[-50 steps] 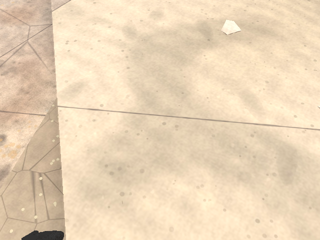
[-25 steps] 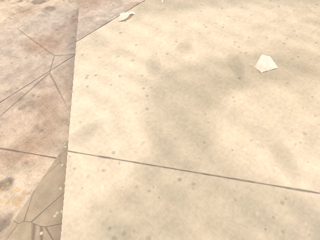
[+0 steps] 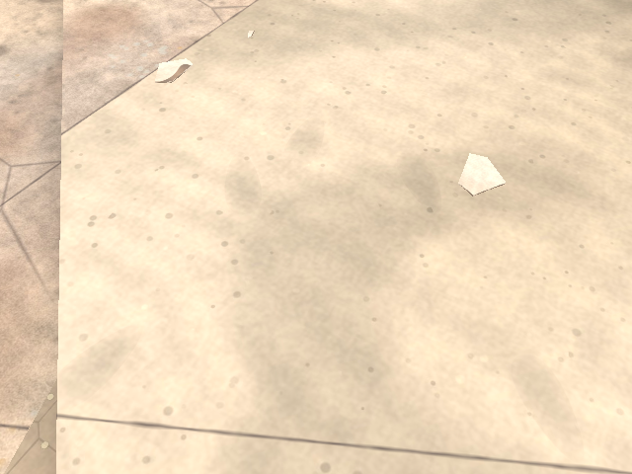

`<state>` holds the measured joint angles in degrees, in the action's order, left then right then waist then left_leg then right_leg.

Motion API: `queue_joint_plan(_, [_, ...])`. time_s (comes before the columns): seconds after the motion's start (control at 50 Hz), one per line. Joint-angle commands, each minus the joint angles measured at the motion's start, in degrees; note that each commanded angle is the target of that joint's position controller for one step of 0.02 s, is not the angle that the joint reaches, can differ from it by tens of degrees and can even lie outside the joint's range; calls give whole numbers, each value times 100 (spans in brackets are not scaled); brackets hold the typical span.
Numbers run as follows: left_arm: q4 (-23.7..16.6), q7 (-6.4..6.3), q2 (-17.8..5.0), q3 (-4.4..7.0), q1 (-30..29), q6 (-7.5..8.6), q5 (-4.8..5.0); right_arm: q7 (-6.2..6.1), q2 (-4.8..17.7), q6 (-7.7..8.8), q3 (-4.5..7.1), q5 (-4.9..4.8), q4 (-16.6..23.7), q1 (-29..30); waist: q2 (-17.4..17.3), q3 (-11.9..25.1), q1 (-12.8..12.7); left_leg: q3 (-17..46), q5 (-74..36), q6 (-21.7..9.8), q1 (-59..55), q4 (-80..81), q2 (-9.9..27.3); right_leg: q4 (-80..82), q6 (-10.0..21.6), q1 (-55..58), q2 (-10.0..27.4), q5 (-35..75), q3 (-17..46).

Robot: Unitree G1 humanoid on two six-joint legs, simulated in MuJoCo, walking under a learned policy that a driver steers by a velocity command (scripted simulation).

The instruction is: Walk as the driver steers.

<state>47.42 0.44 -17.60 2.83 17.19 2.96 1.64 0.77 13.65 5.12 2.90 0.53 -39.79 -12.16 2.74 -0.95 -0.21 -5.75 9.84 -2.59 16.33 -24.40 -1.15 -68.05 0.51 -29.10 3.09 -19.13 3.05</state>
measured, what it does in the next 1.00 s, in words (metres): walks ahead, turning right: right foot, then left foot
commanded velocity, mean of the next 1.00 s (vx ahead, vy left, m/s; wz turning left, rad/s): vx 0.27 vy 0.00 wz -0.28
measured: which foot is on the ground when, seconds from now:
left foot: down 0.00-0.38, up 0.40-0.78, down 0.80-1.00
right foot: up 0.00-0.34, down 0.36-1.00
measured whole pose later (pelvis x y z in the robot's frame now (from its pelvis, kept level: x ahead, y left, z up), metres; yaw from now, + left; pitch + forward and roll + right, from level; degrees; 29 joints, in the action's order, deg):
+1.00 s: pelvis +0.36 -0.08 +0.00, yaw -17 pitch +0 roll -1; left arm 49.5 -0.6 -13.0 1.6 10.0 -0.8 -0.8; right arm -0.7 12.6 1.2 2.2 0.6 -47.8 -7.9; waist 0.7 -0.7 -0.3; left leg 0.2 12.2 0.5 18.5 -30.2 1.4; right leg -28.7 1.2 -10.3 -1.9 -18.9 0.2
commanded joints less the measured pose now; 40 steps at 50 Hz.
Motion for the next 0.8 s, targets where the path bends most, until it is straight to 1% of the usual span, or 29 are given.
queue_joint_plan(0.02, [-415, -31, -190, 103, 127, -91, 3, 4, 545, 187, 167, 6, 145, 56, -749, 98, -92, 1245, -764, -984, -529, 1652, 1654, 9, -124, -790, 435, 465, 329])
queue_joint_plan(0.06, [-532, -47, -171, 117, -94, -130, -31, -28, 661, 211, 216, 47, 17, 16, -633, -10, -94, 809, -1141, -970, -548, 1720, 1626, 369, -188, -1036, 450, 910, 395])
queue_joint_plan(0.12, [-670, 40, -92, 94, -525, -94, -55, -92, 809, 171, 258, 43, -126, -81, -593, -77, 27, 197, -1336, -821, -745, 1714, 1466, 1394, -163, -1060, 426, 1846, 247])
queue_joint_plan(0.14, [-728, 82, -46, 73, -731, -79, -59, -107, 865, 155, 272, 29, -163, -136, -567, -115, 109, 48, -1330, -776, -799, 1717, 1448, 1757, -136, -985, 405, 2072, 132])
queue_joint_plan(0.18, [-898, 156, 22, 35, -1186, -65, -67, -133, 998, 109, 317, -14, -260, -340, -479, -242, 302, -101, -1269, -742, -1042, 1715, 1553, 2314, -67, -983, 368, 2241, -74])
queue_joint_plan(0.22, [-1069, 219, 11, 30, -1511, -67, -52, -141, 1096, 37, 359, -69, -364, -517, -473, -357, 418, -196, -1272, -694, -1464, 1625, 1689, 2698, 35, -1116, 351, 2069, -183])
queue_joint_plan(0.26, [-1228, 277, -44, 47, -1721, -73, -49, -141, 1170, -51, 398, -133, -456, -616, -509, -414, 450, -283, -1515, -613, -1888, 1406, 1816, 2944, 171, -1197, 293, 1655, -329])
queue_joint_plan(0.28, [-1291, 303, -85, 68, -1748, -79, -51, -145, 1217, -95, 416, -159, -481, -618, -557, -392, 413, -348, -1918, -557, -2041, 1214, 1855, 3028, 258, -1111, 214, 1370, -446])
queue_joint_plan(0.3, [-1329, 317, -162, 110, -1672, -92, -62, -158, 1296, -132, 437, -178, -477, -563, -647, -272, 313, -442, -2763, -485, -2133, 891, 1852, 3086, 367, -830, 50, 1063, -616])
queue_joint_plan(0.32, [-1322, 317, -270, 176, -1432, -112, -75, -179, 1397, -171, 463, -200, -464, -513, -765, -52, 138, -537, -3778, -410, -2170, 394, 1829, 3096, 488, -368, -174, 760, -812])
queue_joint_plan(0.34, [-1177, 302, -446, 297, -781, -115, -97, -200, 1415, -229, 457, -217, -460, -425, -739, 272, -264, -661, -4661, -285, -2001, -597, 1668, 3394, 637, 535, -479, 807, -955])
queue_joint_plan(0.36, [-940, 224, -797, 483, 122, -112, -128, -224, 1289, -236, 390, -216, -442, -453, -547, 766, -705, -782, -4399, -29, -1318, -1923, 1368, 3823, 827, 2032, -664, 1610, -833])
queue_joint_plan(0.38, [-851, 68, -1378, 597, 639, -132, -158, -209, 732, -170, 193, 68, -247, -610, 740, 1331, -608, -727, -430, 317, 489, -3900, 893, 3602, 1217, 3826, 649, 3673, 961])
queue_joint_plan(0.4, [-1133, 82, -1618, 560, 298, -68, -217, -142, 489, -28, 41, 34, -105, -1070, 1398, 2477, -203, 289, 2854, 632, 2047, -5717, -126, 4329, 2522, 5064, 2065, 3959, 3877])
queue_joint_plan(0.42, [-1152, 128, -1074, 416, 314, -56, -213, -97, 1081, 48, 184, -191, -247, -612, 176, 2511, -591, 1046, 2507, 568, 2231, -5867, 235, 4481, 2254, 4790, 1889, 4435, 3151])
queue_joint_plan(0.44, [-1068, 130, -812, 344, 102, -26, -184, -97, 1023, 59, 163, -298, -160, -305, 171, 1732, -473, 907, 2154, 478, 2458, -5586, 469, 4372, 2012, 4142, 1647, 4786, 2142])
queue_joint_plan(0.46, [-1051, 128, -614, 284, -225, -2, -118, -162, 933, 34, 145, -193, -221, -191, -253, 1167, -264, 852, 1803, 467, 2357, -5097, 717, 4441, 1713, 3310, 1322, 4653, 1562])
queue_joint_plan(0.48, [-1067, 104, -438, 232, -516, -1, -100, -212, 983, -31, 183, -92, -232, -112, -161, 900, -104, 854, 1579, 471, 2081, -4719, 842, 4608, 1575, 2657, 1132, 4503, 1237])
queue_joint_plan(0.5, [-1090, 90, -445, 213, -666, 1, -178, -224, 974, -128, 197, -89, -263, -217, -3, 809, 61, 858, 1380, 476, 1609, -4611, 858, 4802, 1518, 2093, 1023, 4587, 1009])
queue_joint_plan(0.52, [-1081, 84, -464, 221, -764, 31, -225, -247, 889, -210, 193, -78, -307, -368, 6, 821, 177, 821, 1220, 520, 1360, -4471, 807, 4924, 1539, 1807, 972, 4823, 859])
queue_joint_plan(0.54, [-1041, 72, -493, 223, -825, 68, -247, -269, 798, -268, 175, -67, -349, -486, 5, 827, 264, 799, 1063, 567, 1238, -4249, 768, 4992, 1557, 1653, 927, 5061, 667])
queue_joint_plan(0.56, [-993, 53, -495, 221, -850, 94, -257, -289, 736, -297, 160, -46, -362, -492, 14, 821, 292, 801, 878, 601, 1221, -3941, 744, 5034, 1544, 1601, 881, 5197, 516])
queue_joint_plan(0.6, [-893, -6, -451, 199, -911, 72, -233, -302, 611, -317, 114, -10, -334, -320, 95, 819, 275, 806, 461, 642, 1196, -3163, 735, 5031, 1434, 1639, 759, 5164, 252])
queue_joint_plan(0.64, [-805, -54, -435, 182, -933, 11, -229, -279, 530, -327, 71, -14, -314, -79, 200, 842, 178, 783, -15, 651, 986, -2439, 714, 5020, 1311, 1673, 646, 4861, 70])
queue_joint_plan(0.68, [-682, -64, -440, 166, -857, -38, -252, -254, 572, -344, 71, -45, -302, 130, 229, 824, 59, 772, -310, 653, 773, -1910, 657, 5035, 1277, 1720, 677, 4432, 112])
queue_joint_plan(0.72, [-550, -45, -400, 135, -816, -76, -263, -239, 634, -367, 91, -52, -289, 265, 265, 725, -3, 793, -239, 615, 617, -1517, 604, 4983, 1266, 1759, 761, 3906, 268])
queue_joint_plan(0.76, [-446, -30, -338, 96, -868, -106, -229, -219, 658, -363, 111, -23, -288, 286, 279, 611, 48, 760, -128, 486, 367, -988, 524, 4771, 1188, 1753, 794, 3411, 423])
queue_joint_plan(0.78, [-414, -34, -272, 62, -947, -117, -180, -204, 629, -339, 114, 11, -336, 164, 226, 584, 179, 689, -525, 377, -4, -406, 455, 4575, 1034, 1664, 685, 3008, 414])
queue_joint_plan(0.8, [-340, -34, -160, 21, -761, -103, -174, -204, 728, -311, 130, 72, -349, 133, 34, 577, 173, 849, -1481, 257, -440, 78, 567, 4406, 752, 1562, 447, 2394, 401])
